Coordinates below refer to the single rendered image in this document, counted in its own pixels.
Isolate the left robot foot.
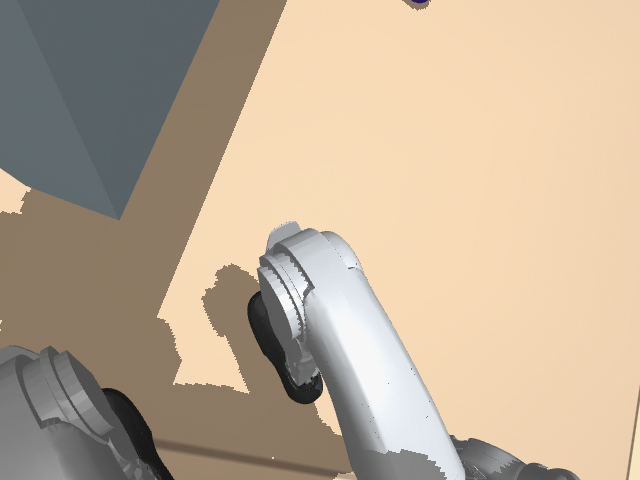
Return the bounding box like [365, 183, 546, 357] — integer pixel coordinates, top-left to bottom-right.
[102, 388, 174, 480]

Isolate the right robot hand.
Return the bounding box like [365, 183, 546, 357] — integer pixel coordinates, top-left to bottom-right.
[449, 435, 527, 480]

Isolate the right robot arm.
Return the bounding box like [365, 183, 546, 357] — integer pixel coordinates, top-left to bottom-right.
[517, 463, 580, 480]

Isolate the right robot foot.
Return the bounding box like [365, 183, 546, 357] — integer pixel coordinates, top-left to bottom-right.
[247, 291, 323, 404]

